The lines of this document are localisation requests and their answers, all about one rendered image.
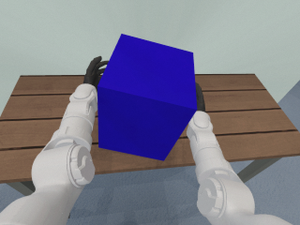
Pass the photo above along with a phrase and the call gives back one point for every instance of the right robot forearm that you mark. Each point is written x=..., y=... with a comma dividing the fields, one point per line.
x=206, y=151

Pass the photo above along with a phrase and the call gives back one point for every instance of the carton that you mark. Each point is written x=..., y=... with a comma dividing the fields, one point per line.
x=145, y=98

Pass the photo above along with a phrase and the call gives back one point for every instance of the robot left hand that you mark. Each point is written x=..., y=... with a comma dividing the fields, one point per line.
x=92, y=73

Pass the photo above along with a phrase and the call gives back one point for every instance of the robot right upper arm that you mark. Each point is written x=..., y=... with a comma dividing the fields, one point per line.
x=226, y=202

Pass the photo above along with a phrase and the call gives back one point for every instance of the robot right hand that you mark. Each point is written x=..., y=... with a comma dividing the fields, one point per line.
x=199, y=98

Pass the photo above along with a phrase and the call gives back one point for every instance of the robot left upper arm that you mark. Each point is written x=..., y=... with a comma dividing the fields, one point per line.
x=59, y=176

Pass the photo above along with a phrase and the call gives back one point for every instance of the left robot forearm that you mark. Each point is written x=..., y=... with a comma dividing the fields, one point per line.
x=78, y=121

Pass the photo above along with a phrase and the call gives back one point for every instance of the table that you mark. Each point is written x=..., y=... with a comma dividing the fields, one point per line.
x=247, y=122

